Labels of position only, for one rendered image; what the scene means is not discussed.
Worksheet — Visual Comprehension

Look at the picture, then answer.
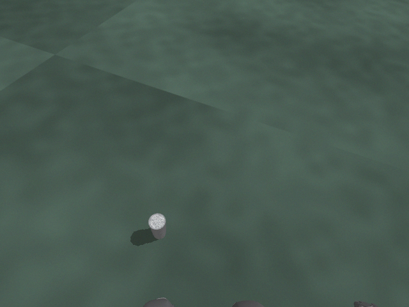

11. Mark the cup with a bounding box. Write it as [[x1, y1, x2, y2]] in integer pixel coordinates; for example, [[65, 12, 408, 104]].
[[148, 214, 166, 239]]

